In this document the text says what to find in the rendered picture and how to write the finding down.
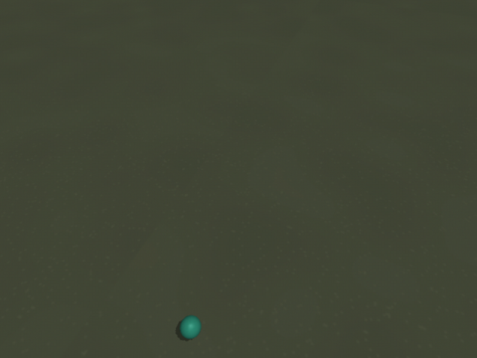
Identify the ball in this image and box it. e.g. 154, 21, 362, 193
180, 315, 201, 339

